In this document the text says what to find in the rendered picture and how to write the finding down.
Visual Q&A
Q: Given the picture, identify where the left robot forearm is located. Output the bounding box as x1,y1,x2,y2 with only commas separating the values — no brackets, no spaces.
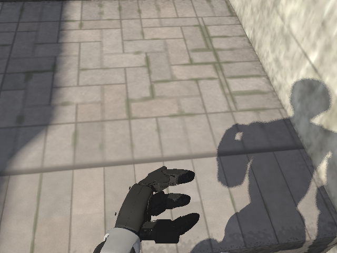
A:
93,227,141,253

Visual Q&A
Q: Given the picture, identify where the robot left hand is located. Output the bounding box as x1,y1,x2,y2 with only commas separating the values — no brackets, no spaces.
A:
115,166,200,244

